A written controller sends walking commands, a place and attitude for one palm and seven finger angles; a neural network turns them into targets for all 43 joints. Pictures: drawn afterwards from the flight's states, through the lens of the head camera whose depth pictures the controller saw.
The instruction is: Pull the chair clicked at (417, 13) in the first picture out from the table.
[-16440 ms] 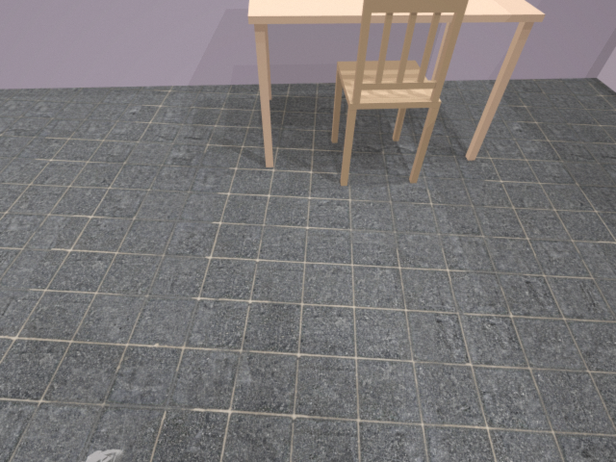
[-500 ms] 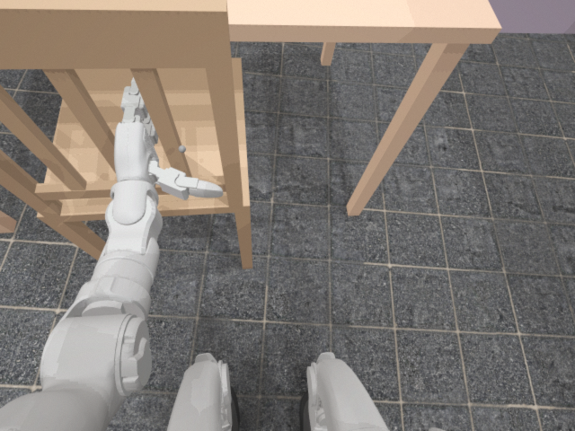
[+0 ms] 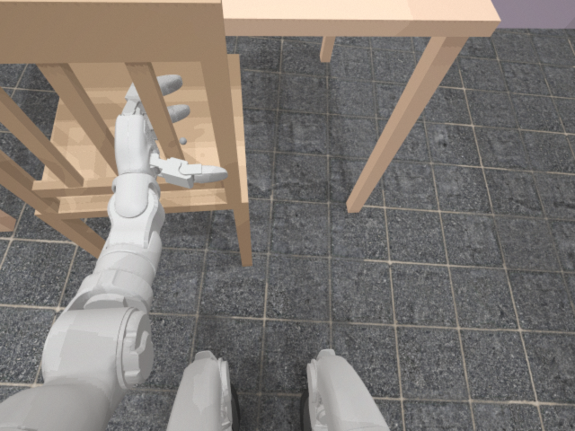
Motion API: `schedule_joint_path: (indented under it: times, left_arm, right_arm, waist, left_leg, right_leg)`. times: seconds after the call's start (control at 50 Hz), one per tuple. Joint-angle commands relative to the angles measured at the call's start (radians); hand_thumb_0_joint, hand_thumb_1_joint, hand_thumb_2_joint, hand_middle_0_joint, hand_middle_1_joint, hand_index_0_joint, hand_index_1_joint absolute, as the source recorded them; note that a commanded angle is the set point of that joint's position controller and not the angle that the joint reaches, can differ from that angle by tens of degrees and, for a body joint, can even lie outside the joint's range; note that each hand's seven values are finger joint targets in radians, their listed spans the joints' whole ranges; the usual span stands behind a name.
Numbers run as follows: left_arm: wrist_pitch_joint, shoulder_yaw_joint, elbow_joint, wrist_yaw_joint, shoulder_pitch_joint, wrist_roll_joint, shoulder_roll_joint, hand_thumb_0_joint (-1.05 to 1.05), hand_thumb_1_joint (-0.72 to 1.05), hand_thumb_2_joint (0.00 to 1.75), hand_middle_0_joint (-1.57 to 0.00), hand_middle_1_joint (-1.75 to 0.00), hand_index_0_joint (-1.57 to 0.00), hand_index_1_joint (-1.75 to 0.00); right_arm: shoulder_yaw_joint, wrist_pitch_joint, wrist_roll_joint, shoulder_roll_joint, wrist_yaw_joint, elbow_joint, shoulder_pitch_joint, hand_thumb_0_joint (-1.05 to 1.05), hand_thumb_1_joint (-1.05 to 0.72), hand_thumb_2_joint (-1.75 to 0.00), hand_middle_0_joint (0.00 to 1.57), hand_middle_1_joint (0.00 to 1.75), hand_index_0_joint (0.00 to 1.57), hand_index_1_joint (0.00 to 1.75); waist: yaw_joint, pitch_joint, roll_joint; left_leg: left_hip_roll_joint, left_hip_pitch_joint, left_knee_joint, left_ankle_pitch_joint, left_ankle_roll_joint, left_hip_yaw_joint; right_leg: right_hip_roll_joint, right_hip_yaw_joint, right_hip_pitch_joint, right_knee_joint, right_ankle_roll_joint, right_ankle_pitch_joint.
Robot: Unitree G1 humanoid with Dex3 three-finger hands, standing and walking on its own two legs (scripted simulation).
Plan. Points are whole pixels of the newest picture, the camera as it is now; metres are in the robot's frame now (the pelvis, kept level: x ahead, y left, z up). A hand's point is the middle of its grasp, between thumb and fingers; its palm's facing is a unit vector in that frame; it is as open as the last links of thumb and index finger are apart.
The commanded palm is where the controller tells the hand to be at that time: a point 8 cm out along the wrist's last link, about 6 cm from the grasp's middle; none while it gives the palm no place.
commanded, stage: hook a spindle and tug to test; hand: left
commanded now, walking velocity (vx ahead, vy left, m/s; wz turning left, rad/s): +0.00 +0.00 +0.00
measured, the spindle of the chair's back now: (98, 133) +0.53 +0.22 +0.03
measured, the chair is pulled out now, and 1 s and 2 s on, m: -0.01 0.03 0.17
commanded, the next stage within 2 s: step backward, pulling the chair out in 1.02 s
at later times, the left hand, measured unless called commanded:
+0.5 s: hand (183, 141) +0.50 +0.11 +0.04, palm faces +0.03 -1.00 -0.01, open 5.1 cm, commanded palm +0.46 +0.14 +0.04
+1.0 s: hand (188, 164) +0.46 +0.10 +0.04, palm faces +0.00 -1.00 -0.02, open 5.2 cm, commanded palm +0.43 +0.15 +0.04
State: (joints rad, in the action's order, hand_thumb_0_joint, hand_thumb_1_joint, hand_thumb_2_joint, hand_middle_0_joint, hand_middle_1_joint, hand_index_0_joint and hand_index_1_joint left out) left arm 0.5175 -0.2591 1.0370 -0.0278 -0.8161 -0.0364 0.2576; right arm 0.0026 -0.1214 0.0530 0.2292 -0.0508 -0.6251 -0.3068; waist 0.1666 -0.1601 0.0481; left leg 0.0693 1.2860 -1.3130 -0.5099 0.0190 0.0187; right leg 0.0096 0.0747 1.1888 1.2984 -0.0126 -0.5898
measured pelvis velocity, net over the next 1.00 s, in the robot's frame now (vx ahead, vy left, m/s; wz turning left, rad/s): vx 0.02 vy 0.00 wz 0.01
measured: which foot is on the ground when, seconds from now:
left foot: down 0.00-1.00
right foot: down 0.00-1.00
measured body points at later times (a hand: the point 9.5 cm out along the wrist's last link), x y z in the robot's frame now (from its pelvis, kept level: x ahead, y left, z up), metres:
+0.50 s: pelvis +0.01 +0.00 +0.01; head +0.16 +0.01 +0.43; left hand +0.49 +0.16 +0.04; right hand +0.05 -0.26 -0.12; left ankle +0.05 +0.11 -0.61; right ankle +0.01 -0.12 -0.61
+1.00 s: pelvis +0.02 +0.00 +0.01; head +0.16 +0.00 +0.44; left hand +0.46 +0.15 +0.04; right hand +0.10 -0.26 -0.11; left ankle +0.05 +0.11 -0.61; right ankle +0.01 -0.12 -0.61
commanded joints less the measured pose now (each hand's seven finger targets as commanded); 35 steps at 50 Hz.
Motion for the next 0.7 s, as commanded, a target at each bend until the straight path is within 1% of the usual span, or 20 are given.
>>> schedule_joint_path:
  times: [0.0, 0.02, 0.06, 0.1, 0.14, 0.16, 0.18, 0.2, 0.24, 0.3, 0.32, 0.34, 0.38, 0.42, 0.46, 0.48, 0.56, 0.58, 0.64, 0.68]
  left_arm:
    - [0.076, 0.023, -0.207, 0.013, -0.410, 0.006, 0.112, 0.00, 0.06, 0.54, -0.50, -1.45, -0.50, -1.45]
    - [0.078, 0.025, -0.219, 0.013, -0.409, 0.004, 0.107, 0.00, 0.12, 0.56, -0.50, -1.45, -0.50, -1.45]
    - [0.082, 0.040, -0.237, 0.013, -0.394, 0.004, 0.088, 0.00, 0.23, 0.61, -0.50, -1.45, -0.50, -1.45]
    - [0.074, 0.046, -0.229, 0.012, -0.373, 0.002, 0.078, 0.00, 0.34, 0.66, -0.50, -1.45, -0.50, -1.45]
    - [0.077, 0.060, -0.249, 0.011, -0.385, 0.001, 0.065, 0.00, 0.45, 0.71, -0.50, -1.45, -0.50, -1.45]
    - [0.078, 0.051, -0.251, 0.009, -0.369, 0.007, 0.075, 0.00, 0.51, 0.73, -0.50, -1.45, -0.50, -1.45]
    - [0.075, 0.082, -0.248, 0.009, -0.377, 0.006, 0.042, 0.00, 0.56, 0.76, -0.50, -1.45, -0.50, -1.45]
    - [0.077, 0.072, -0.268, 0.005, -0.389, 0.004, 0.049, 0.00, 0.62, 0.78, -0.50, -1.45, -0.50, -1.45]
    - [0.076, 0.069, -0.263, 0.001, -0.366, 0.006, 0.055, 0.00, 0.73, 0.83, -0.50, -1.45, -0.50, -1.45]
    - [0.074, 0.057, -0.258, -0.001, -0.348, 0.008, 0.070, 0.00, 0.90, 0.90, -0.50, -1.45, -0.50, -1.45]
    - [0.074, 0.060, -0.264, 0.000, -0.355, 0.005, 0.061, 0.00, 0.90, 0.90, -0.50, -1.45, -0.50, -1.45]
    - [0.077, 0.051, -0.269, 0.000, -0.353, 0.009, 0.078, 0.00, 0.90, 0.90, -0.50, -1.45, -0.50, -1.45]
    - [0.072, 0.067, -0.266, 0.003, -0.312, 0.004, 0.046, 0.00, 0.90, 0.90, -0.50, -1.45, -0.50, -1.45]
    - [0.067, 0.057, -0.273, 0.002, -0.295, -0.002, 0.055, 0.00, 0.90, 0.90, -0.50, -1.45, -0.50, -1.45]
    - [0.068, 0.083, -0.296, 0.007, -0.257, -0.002, 0.028, 0.00, 0.90, 0.90, -0.50, -1.45, -0.50, -1.45]
    - [0.065, 0.086, -0.308, 0.007, -0.254, -0.007, 0.025, 0.00, 0.90, 0.90, -0.50, -1.45, -0.50, -1.45]
    - [0.060, 0.076, -0.367, 0.008, -0.165, -0.014, 0.034, 0.00, 0.90, 0.90, -0.50, -1.45, -0.50, -1.45]
    - [0.057, 0.100, -0.376, 0.010, -0.145, -0.017, 0.006, 0.00, 0.90, 0.90, -0.50, -1.45, -0.50, -1.45]
    - [0.054, 0.120, -0.394, 0.006, -0.131, -0.016, -0.007, 0.00, 0.90, 0.90, -0.50, -1.45, -0.50, -1.45]
    - [0.058, 0.124, -0.429, -0.001, -0.122, -0.016, -0.010, 0.00, 0.90, 0.90, -0.50, -1.45, -0.50, -1.45]
  right_arm:
    - [-0.063, 0.019, 0.001, 0.162, 0.008, 0.049, -0.145, 0.00, -0.90, -0.90, 0.20, 0.30, 0.20, 0.30]
    - [-0.065, 0.020, 0.002, 0.161, 0.007, 0.048, -0.148, 0.00, -0.90, -0.90, 0.20, 0.30, 0.20, 0.30]
    - [-0.068, 0.020, 0.001, 0.162, 0.004, 0.051, -0.145, 0.00, -0.90, -0.90, 0.20, 0.30, 0.20, 0.30]
    - [-0.069, 0.018, 0.000, 0.161, 0.003, 0.048, -0.148, 0.00, -0.90, -0.90, 0.20, 0.30, 0.20, 0.30]
    - [-0.070, 0.019, 0.001, 0.163, 0.001, 0.049, -0.152, 0.00, -0.90, -0.90, 0.20, 0.30, 0.20, 0.30]
    - [-0.072, 0.017, 0.001, 0.164, 0.000, 0.050, -0.149, 0.00, -0.90, -0.90, 0.20, 0.30, 0.20, 0.30]
    - [-0.072, 0.016, -0.001, 0.161, -0.001, 0.048, -0.145, 0.00, -0.90, -0.90, 0.20, 0.30, 0.20, 0.30]
    - [-0.073, 0.017, 0.002, 0.161, -0.001, 0.046, -0.149, 0.00, -0.90, -0.90, 0.20, 0.30, 0.20, 0.30]
    - [-0.074, 0.018, 0.002, 0.165, 0.000, 0.046, -0.153, 0.00, -0.90, -0.90, 0.20, 0.30, 0.20, 0.30]
    - [-0.074, 0.016, 0.000, 0.162, 0.000, 0.046, -0.148, 0.00, -0.90, -0.90, 0.20, 0.30, 0.20, 0.30]
    - [-0.072, 0.017, 0.001, 0.159, -0.001, 0.048, -0.147, 0.00, -0.90, -0.90, 0.20, 0.30, 0.20, 0.30]
    - [-0.073, 0.017, 0.001, 0.162, 0.001, 0.048, -0.150, 0.00, -0.90, -0.90, 0.20, 0.30, 0.20, 0.30]
    - [-0.073, 0.017, 0.000, 0.157, -0.002, 0.052, -0.142, 0.00, -0.90, -0.90, 0.20, 0.30, 0.20, 0.30]
    - [-0.073, 0.014, -0.001, 0.158, -0.003, 0.054, -0.141, 0.00, -0.90, -0.90, 0.20, 0.30, 0.20, 0.30]
    - [-0.074, 0.014, -0.004, 0.155, -0.004, 0.064, -0.133, 0.00, -0.90, -0.90, 0.20, 0.30, 0.20, 0.30]
    - [-0.075, 0.013, -0.004, 0.155, -0.005, 0.064, -0.131, 0.00, -0.90, -0.90, 0.20, 0.30, 0.20, 0.30]
    - [-0.076, 0.014, -0.007, 0.155, -0.007, 0.079, -0.128, 0.00, -0.90, -0.90, 0.20, 0.30, 0.20, 0.30]
    - [-0.077, 0.014, -0.009, 0.150, -0.009, 0.085, -0.118, 0.00, -0.90, -0.90, 0.20, 0.30, 0.20, 0.30]
    - [-0.078, 0.018, -0.011, 0.152, -0.007, 0.081, -0.120, 0.00, -0.90, -0.90, 0.20, 0.30, 0.20, 0.30]
    - [-0.079, 0.020, -0.011, 0.149, -0.008, 0.084, -0.115, 0.00, -0.90, -0.90, 0.20, 0.30, 0.20, 0.30]
  waist:
    - [0.034, -0.520, 0.055]
    - [0.033, -0.525, 0.051]
    - [0.026, -0.548, 0.086]
    - [0.031, -0.534, 0.056]
    - [0.036, -0.533, 0.058]
    - [0.023, -0.543, 0.080]
    - [0.035, -0.529, 0.084]
    - [0.036, -0.537, 0.066]
    - [0.032, -0.543, 0.070]
    - [0.028, -0.530, 0.048]
    - [0.028, -0.535, 0.036]
    - [0.024, -0.537, 0.056]
    - [0.020, -0.533, 0.059]
    - [0.018, -0.523, 0.039]
    - [0.010, -0.545, 0.058]
    - [0.011, -0.535, 0.061]
    - [-0.011, -0.557, 0.046]
    - [-0.009, -0.544, 0.040]
    - [0.000, -0.515, 0.017]
    - [-0.011, -0.527, 0.043]
  left_leg:
    - [-0.047, -0.480, 0.111, 0.326, 0.009, -0.062]
    - [-0.046, -0.491, 0.112, 0.334, 0.008, -0.064]
    - [-0.042, -0.538, 0.117, 0.362, 0.002, -0.072]
    - [-0.042, -0.526, 0.115, 0.369, 0.005, -0.069]
    - [-0.041, -0.538, 0.119, 0.377, 0.005, -0.075]
    - [-0.040, -0.551, 0.120, 0.383, 0.001, -0.077]
    - [-0.039, -0.558, 0.122, 0.379, 0.001, -0.078]
    - [-0.040, -0.554, 0.119, 0.378, 0.004, -0.076]
    - [-0.040, -0.560, 0.119, 0.399, 0.003, -0.077]
    - [-0.044, -0.529, 0.120, 0.389, 0.005, -0.066]
    - [-0.048, -0.517, 0.117, 0.387, 0.008, -0.065]
    - [-0.045, -0.532, 0.119, 0.400, 0.005, -0.066]
    - [-0.045, -0.544, 0.122, 0.413, 0.003, -0.065]
    - [-0.046, -0.535, 0.126, 0.410, 0.005, -0.062]
    - [-0.044, -0.559, 0.125, 0.438, 0.002, -0.063]
    - [-0.044, -0.560, 0.127, 0.439, 0.002, -0.061]
    - [-0.043, -0.578, 0.139, 0.488, 0.000, -0.059]
    - [-0.045, -0.574, 0.141, 0.477, 0.001, -0.055]
    - [-0.042, -0.569, 0.145, 0.469, 0.002, -0.059]
    - [-0.045, -0.580, 0.145, 0.479, 0.001, -0.054]
  right_leg:
    - [-0.045, -0.044, -0.149, -0.192, -0.008, 0.341]
    - [-0.045, -0.042, -0.153, -0.192, -0.009, 0.347]
    - [-0.045, -0.034, -0.125, -0.184, -0.013, 0.349]
    - [-0.047, -0.034, -0.140, -0.189, -0.012, 0.365]
    - [-0.047, -0.033, -0.133, -0.187, -0.011, 0.367]
    - [-0.046, -0.029, -0.123, -0.183, -0.014, 0.360]
    - [-0.046, -0.028, -0.109, -0.189, -0.013, 0.354]
    - [-0.047, -0.029, -0.124, -0.191, -0.012, 0.359]
    - [-0.047, -0.029, -0.126, -0.185, -0.013, 0.378]
    - [-0.046, -0.034, -0.160, -0.193, -0.010, 0.394]
    - [-0.047, -0.036, -0.175, -0.192, -0.009, 0.401]
    - [-0.045, -0.036, -0.164, -0.185, -0.012, 0.405]
    - [-0.045, -0.031, -0.160, -0.189, -0.012, 0.412]
    - [-0.047, -0.031, -0.181, -0.195, -0.011, 0.422]
    - [-0.045, -0.031, -0.175, -0.186, -0.013, 0.439]
    - [-0.045, -0.031, -0.178, -0.191, -0.012, 0.444]
    - [-0.045, -0.030, -0.221, -0.188, -0.014, 0.492]
    - [-0.045, -0.031, -0.226, -0.196, -0.012, 0.493]
    - [-0.045, -0.027, -0.221, -0.196, -0.011, 0.488]
    - [-0.043, -0.031, -0.228, -0.197, -0.011, 0.496]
